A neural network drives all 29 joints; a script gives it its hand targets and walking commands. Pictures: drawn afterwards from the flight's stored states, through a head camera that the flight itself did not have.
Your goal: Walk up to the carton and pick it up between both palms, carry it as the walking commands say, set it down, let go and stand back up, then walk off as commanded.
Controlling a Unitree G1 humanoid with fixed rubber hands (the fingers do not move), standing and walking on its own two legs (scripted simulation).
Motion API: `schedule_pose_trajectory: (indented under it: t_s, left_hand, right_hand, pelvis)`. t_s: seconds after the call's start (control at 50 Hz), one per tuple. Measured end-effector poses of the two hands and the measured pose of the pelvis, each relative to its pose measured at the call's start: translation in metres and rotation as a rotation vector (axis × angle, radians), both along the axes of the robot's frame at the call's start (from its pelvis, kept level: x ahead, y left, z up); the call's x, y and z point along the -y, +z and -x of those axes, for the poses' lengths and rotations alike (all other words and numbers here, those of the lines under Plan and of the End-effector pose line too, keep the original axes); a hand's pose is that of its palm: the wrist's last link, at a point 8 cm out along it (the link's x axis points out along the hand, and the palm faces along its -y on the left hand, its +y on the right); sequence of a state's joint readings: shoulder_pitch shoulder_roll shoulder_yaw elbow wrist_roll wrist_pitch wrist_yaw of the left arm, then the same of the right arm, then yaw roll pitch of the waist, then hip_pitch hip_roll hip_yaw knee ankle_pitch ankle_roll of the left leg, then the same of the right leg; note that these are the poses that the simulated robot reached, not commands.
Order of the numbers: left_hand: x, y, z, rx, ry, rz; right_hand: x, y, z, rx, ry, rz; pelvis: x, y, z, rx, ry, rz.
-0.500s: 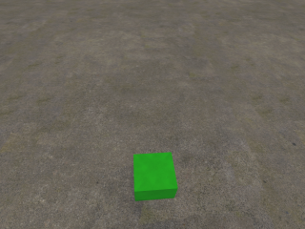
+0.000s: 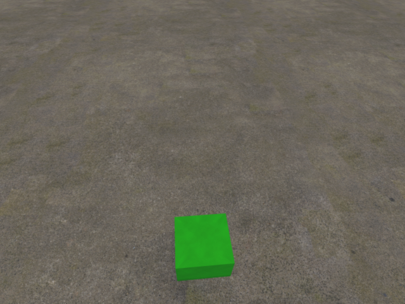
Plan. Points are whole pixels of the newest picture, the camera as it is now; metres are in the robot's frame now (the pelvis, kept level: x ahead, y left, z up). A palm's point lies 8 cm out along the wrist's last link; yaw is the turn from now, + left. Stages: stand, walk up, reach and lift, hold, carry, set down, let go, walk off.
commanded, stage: walk up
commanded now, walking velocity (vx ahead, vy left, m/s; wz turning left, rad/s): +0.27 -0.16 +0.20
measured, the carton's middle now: (202, 246) +0.54 +0.00 -0.68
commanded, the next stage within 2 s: stand in 1.96 s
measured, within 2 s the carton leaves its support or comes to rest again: neither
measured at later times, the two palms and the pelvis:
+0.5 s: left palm out of the picture +0.07 +0.26 -0.15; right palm (301, 261) +0.27 -0.22 -0.09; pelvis +0.10 +0.02 -0.01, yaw +4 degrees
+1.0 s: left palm out of the picture +0.17 +0.24 -0.12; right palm (323, 289) +0.22 -0.26 -0.12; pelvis +0.11 -0.01 +0.00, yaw +5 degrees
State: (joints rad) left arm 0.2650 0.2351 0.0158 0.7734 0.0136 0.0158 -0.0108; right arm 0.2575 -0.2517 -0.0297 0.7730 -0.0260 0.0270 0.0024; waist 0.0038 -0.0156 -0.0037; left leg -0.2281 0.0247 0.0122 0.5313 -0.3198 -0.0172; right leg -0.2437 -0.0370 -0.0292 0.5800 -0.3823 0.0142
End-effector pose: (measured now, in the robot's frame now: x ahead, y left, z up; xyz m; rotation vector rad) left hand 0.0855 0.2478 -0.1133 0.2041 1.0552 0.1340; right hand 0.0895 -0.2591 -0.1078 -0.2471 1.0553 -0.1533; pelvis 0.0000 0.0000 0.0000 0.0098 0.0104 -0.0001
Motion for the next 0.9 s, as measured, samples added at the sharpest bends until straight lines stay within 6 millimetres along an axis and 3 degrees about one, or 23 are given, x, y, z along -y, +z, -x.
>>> schedule_pose_trajectory:
  t_s: [0.1, 0.16, 0.22, 0.28, 0.36, 0.42, 0.48, 0.58, 0.68, 0.8, 0.9]
  left_hand:
    - [0.012, -0.006, 0.001, -0.037, -0.006, 0.016]
    - [0.016, -0.009, 0.013, -0.07, 0.028, 0.015]
    - [0.013, -0.008, 0.041, -0.145, 0.083, 0.008]
    - [0.01, -0.009, 0.068, -0.23, 0.131, 0.008]
    - [0.003, -0.017, 0.081, -0.294, 0.182, 0.031]
    - [-0.004, -0.033, 0.067, -0.298, 0.189, 0.055]
    - [-0.011, -0.034, 0.032, -0.244, 0.171, 0.062]
    - [-0.016, -0.027, -0.031, -0.147, 0.127, 0.057]
    - [-0.007, -0.02, -0.074, -0.098, 0.078, 0.045]
    - [0.009, -0.012, -0.086, -0.099, 0.067, 0.002]
    - [0.01, -0.003, -0.082, -0.105, 0.078, -0.028]
  right_hand:
    - [0.014, -0.008, 0.026, -0.084, -0.036, 0.002]
    - [0.019, -0.011, 0.024, -0.131, -0.021, 0.002]
    - [0.015, -0.008, -0.006, -0.117, 0.02, 0.001]
    - [0.004, -0.004, -0.053, -0.058, 0.069, -0.003]
    - [-0.019, 0.001, -0.123, 0.033, 0.141, -0.003]
    - [-0.035, 0.003, -0.163, 0.101, 0.167, 0.014]
    - [-0.041, 0.012, -0.175, 0.122, 0.169, 0.025]
    - [-0.035, 0.019, -0.171, 0.095, 0.127, 0.039]
    - [-0.016, 0.012, -0.151, 0.044, 0.073, 0.038]
    - [0.004, -0.009, -0.126, -0.046, 0.043, -0.003]
    - [0.006, -0.012, -0.123, -0.074, 0.043, -0.022]
  pelvis:
    - [0.011, -0.003, -0.01, -0.004, -0.009, 0.003]
    - [0.017, -0.004, -0.021, -0.022, 0.012, 0.002]
    - [0.016, -0.001, -0.034, -0.036, 0.024, 0.004]
    - [0.01, -0.001, -0.048, -0.045, 0.032, 0.011]
    - [-0.003, -0.006, -0.07, -0.046, 0.056, 0.031]
    - [-0.014, -0.016, -0.087, -0.019, 0.068, 0.035]
    - [-0.019, -0.012, -0.095, 0.025, 0.067, 0.039]
    - [-0.019, -0.003, -0.103, 0.049, 0.065, 0.038]
    - [-0.008, -0.002, -0.109, 0.044, 0.059, 0.027]
    - [0.013, -0.003, -0.114, 0.01, 0.07, 0.004]
    - [0.018, 0.0, -0.113, 0.009, 0.078, -0.014]
